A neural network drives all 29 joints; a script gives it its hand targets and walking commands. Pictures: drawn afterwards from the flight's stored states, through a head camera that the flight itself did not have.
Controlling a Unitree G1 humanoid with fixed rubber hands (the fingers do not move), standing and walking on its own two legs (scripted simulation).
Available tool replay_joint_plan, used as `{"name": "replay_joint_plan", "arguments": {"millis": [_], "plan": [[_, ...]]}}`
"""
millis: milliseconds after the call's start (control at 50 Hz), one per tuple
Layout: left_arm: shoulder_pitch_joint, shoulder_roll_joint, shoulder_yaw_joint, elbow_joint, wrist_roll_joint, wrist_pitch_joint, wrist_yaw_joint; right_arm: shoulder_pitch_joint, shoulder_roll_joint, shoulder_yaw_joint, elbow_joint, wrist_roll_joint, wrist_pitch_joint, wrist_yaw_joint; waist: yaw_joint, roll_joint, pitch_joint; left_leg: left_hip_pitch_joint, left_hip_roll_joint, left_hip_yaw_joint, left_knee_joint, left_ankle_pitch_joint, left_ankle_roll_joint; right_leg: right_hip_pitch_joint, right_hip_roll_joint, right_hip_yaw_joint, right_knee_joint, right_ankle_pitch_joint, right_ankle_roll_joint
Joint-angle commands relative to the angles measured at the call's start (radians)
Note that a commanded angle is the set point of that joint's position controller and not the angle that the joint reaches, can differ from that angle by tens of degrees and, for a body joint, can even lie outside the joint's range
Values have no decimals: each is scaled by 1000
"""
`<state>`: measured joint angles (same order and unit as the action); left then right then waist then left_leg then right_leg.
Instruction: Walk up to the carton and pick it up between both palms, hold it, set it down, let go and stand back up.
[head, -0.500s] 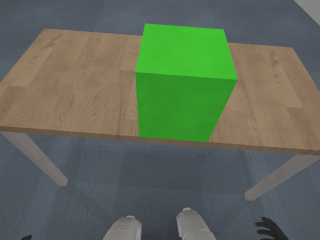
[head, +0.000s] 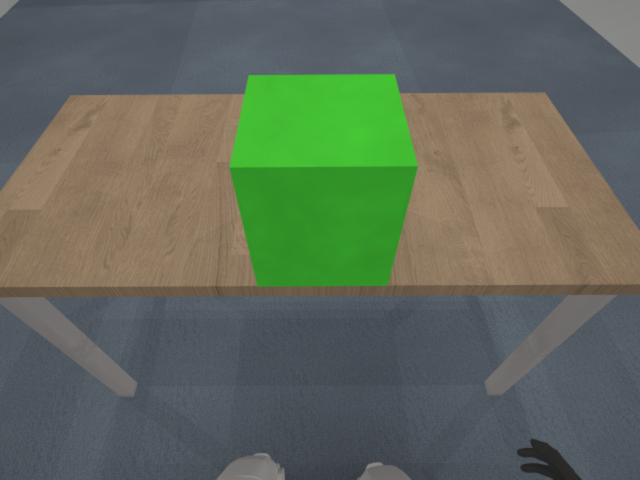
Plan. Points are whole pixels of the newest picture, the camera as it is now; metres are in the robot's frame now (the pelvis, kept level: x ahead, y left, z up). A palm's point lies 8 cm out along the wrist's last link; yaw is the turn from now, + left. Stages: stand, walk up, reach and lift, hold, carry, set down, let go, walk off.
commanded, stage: walk up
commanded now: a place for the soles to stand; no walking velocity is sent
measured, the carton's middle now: (322, 186) +0.51 +0.02 +0.06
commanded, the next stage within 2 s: reach and lift in 1.80 s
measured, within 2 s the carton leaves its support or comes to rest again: neither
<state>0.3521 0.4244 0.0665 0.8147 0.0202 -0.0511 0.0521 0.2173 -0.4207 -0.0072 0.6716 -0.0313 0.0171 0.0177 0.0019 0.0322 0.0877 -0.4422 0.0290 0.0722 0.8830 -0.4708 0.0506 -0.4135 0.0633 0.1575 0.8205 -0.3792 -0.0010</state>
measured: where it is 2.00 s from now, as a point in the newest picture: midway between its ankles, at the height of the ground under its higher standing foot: outside the picture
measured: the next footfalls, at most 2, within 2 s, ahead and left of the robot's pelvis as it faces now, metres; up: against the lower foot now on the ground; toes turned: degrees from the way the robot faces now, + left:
none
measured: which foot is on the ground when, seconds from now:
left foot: down 0.00-1.00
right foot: down 0.00-1.00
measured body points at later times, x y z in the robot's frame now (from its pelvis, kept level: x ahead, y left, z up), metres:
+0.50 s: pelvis +0.03 +0.00 +0.00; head +0.05 -0.01 +0.45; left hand +0.11 +0.34 -0.09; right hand +0.15 -0.31 -0.09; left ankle +0.05 +0.13 -0.70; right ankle +0.06 -0.14 -0.69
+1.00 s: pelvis +0.04 +0.01 +0.00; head +0.05 +0.00 +0.45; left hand +0.14 +0.34 -0.09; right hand +0.16 -0.30 -0.10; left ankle +0.05 +0.13 -0.70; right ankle +0.08 -0.14 -0.70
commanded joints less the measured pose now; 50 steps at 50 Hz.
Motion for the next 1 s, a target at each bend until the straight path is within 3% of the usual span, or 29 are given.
{"name": "replay_joint_plan", "arguments": {"millis": [0,40,60,80,100,140,180,200,220,240,260,300,360,400,420,460,520,560,580,600,640,680,740,760,800,840,900,920,980], "plan": [[-7,294,59,-63,18,-40,-5,41,-188,-130,5,11,-43,3,-34,-183,-108,42,-12,-111,-115,-33,-16,51,-220,389,-291,25,-218],[-63,237,37,-80,4,-30,-12,119,-197,-132,31,5,-61,-5,-87,-126,-159,274,41,-199,-298,-16,15,-107,-152,219,-144,117,-133],[-72,188,22,-97,-2,-27,-12,158,-254,-143,33,2,-70,-13,-95,27,-164,364,188,-414,-421,-55,58,-235,-64,48,58,94,-61],[-64,175,18,-91,0,-24,-9,131,-301,-148,25,8,-72,-13,-81,95,-102,334,326,-601,-531,-95,116,-319,-6,-96,136,-87,-22],[-52,230,30,-82,5,-25,-5,91,-305,-146,12,9,-71,-9,-60,43,-65,284,378,-637,-537,-55,165,-298,-48,-102,153,-174,-11],[19,240,42,-42,2,-38,-14,7,-292,-134,1,10,-59,-5,0,48,-35,130,327,-478,-458,-21,184,-102,-69,-122,22,-145,-36],[73,238,48,-16,4,-61,-17,-46,-237,-114,-25,12,-49,-1,29,13,-63,0,167,-236,-284,146,85,124,-31,-71,-153,78,-69],[93,261,60,-18,7,-65,-15,-36,-197,-106,-38,21,-49,0,28,-76,-103,-43,93,-143,-127,197,34,186,-87,92,-212,166,-105],[104,303,72,-25,10,-69,-11,-35,-162,-96,-49,23,-46,-1,29,-167,-121,-126,5,-59,48,111,-18,231,-217,368,-318,175,-172],[96,345,79,-30,2,-66,-8,-43,-181,-100,-52,14,-37,-6,37,-161,-121,-183,-21,-99,73,-120,-16,249,-303,549,-357,130,-255],[64,363,79,-41,6,-64,-7,-35,-209,-106,-48,13,-35,-9,34,-171,-102,-191,-10,-139,90,-199,-13,226,-329,594,-346,130,-290],[9,329,66,-54,11,-57,-5,-8,-209,-108,-31,13,-41,-8,11,-170,-79,-135,5,-146,13,-160,-12,182,-297,514,-306,196,-275],[-93,262,41,-84,-6,-37,-10,118,-201,-118,23,10,-66,-10,-71,-133,-153,206,19,-154,-238,111,23,-28,-178,252,-150,326,-153],[-133,167,14,-105,-12,-26,-13,167,-298,-139,29,12,-78,-16,-92,109,-135,348,263,-521,-482,64,115,-268,-6,-73,143,65,-28],[-114,206,25,-94,-8,-23,-7,130,-303,-135,19,13,-78,-12,-64,94,-82,310,359,-602,-527,72,171,-291,-27,-122,156,-175,-12],[-54,242,34,-63,-7,-30,-14,54,-300,-132,7,11,-71,-6,-16,85,-31,187,342,-511,-471,120,210,-173,-66,-123,102,-197,-31],[37,219,40,-19,-6,-58,-20,-25,-237,-108,-27,19,-56,-4,32,61,-68,32,164,-213,-267,332,97,133,-29,-121,-144,140,-58],[71,282,62,-19,4,-66,-12,-18,-173,-95,-50,31,-53,-7,35,-98,-144,-76,25,-70,10,293,1,242,-160,212,-223,331,-146],[56,338,70,-15,4,-63,0,-24,-161,-91,-49,22,-36,-13,28,-146,-142,-119,1,-89,69,61,-17,220,-305,462,-311,304,-221],[15,349,64,-27,1,-60,2,-30,-188,-100,-42,17,-27,-16,24,-148,-120,-108,-4,-134,74,-152,-11,182,-342,522,-301,324,-281],[-53,323,55,-40,3,-54,5,-4,-194,-103,-23,14,-33,-11,-8,-134,-83,-50,8,-131,-31,-105,-10,119,-305,453,-272,345,-262],[-115,273,39,-60,-7,-42,3,63,-196,-108,10,9,-49,-7,-46,-112,-111,139,30,-142,-166,184,14,-3,-221,284,-195,358,-173],[-145,188,15,-69,-15,-27,-3,90,-282,-128,12,10,-62,-7,-54,70,-96,222,247,-431,-439,114,139,-156,-25,-107,75,71,-32],[-115,207,21,-57,-15,-26,0,49,-285,-121,11,14,-61,-4,-26,88,-70,191,304,-457,-447,164,188,-132,-35,-156,66,-109,-24],[-65,219,27,-32,-12,-34,-7,2,-270,-114,2,13,-55,-1,0,83,-55,119,264,-383,-395,201,172,-29,-54,-152,-25,-93,-37],[-30,228,29,-17,-8,-52,-10,-34,-227,-100,-17,19,-47,-4,19,47,-94,42,153,-234,-273,302,83,130,-61,-71,-132,181,-62],[-24,316,51,-12,-1,-54,-1,-32,-183,-100,-26,21,-34,-9,6,-117,-132,-6,2,-92,-16,139,-7,144,-254,332,-257,267,-205],[-49,322,50,-25,1,-51,2,-16,-184,-100,-20,20,-31,-11,0,-123,-119,-7,-5,-103,-22,66,-10,127,-283,387,-263,269,-239],[-148,261,31,-46,0,-34,-1,48,-197,-108,18,7,-46,-7,-53,-95,-90,149,31,-162,-199,56,21,-59,-209,254,-215,174,-164]]}}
